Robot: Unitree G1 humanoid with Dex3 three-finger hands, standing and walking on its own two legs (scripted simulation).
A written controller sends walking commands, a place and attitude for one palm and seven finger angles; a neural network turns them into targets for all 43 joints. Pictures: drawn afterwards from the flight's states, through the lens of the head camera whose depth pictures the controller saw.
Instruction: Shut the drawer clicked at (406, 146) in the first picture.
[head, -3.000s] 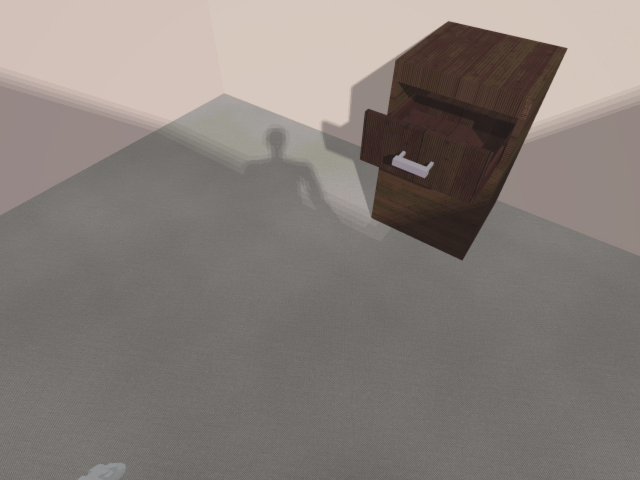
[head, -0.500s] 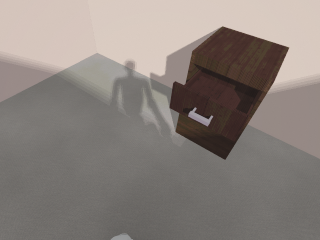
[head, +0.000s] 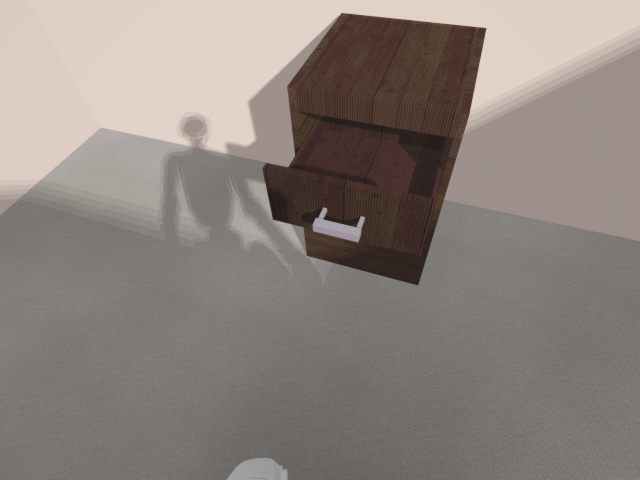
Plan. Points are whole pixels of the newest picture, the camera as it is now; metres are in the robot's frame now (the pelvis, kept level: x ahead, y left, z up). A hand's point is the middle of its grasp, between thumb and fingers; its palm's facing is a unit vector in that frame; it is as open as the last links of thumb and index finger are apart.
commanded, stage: turn to face it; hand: left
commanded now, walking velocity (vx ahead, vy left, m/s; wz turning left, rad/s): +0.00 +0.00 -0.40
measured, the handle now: (339, 223) +0.66 +0.02 -0.20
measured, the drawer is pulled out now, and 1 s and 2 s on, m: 0.23 0.23 0.23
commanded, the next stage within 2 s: take the last steps up to it in 0.36 s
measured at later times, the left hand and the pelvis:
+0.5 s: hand (198, 473) +0.15 +0.20 -0.15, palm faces -0.18 -0.97 -0.19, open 7.4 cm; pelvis +0.02 +0.03 +0.02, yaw -11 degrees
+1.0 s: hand out of the picture +0.09 +0.18 -0.18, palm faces -0.18 -0.97 -0.14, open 7.4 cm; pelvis +0.11 +0.00 +0.00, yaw -16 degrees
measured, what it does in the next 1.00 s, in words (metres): walks ahead, turning right: left foot, then right foot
